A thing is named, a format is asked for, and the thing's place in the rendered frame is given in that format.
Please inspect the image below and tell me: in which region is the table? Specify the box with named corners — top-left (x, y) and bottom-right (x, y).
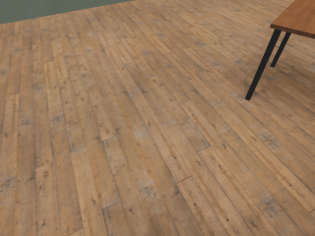
top-left (245, 0), bottom-right (315, 100)

